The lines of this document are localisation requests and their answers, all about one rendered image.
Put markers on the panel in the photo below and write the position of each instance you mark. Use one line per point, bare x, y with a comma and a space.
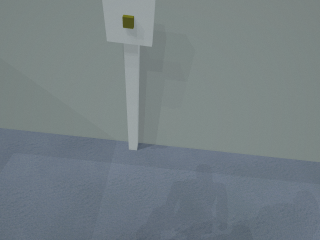
141, 35

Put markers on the button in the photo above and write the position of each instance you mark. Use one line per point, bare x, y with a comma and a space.
128, 21

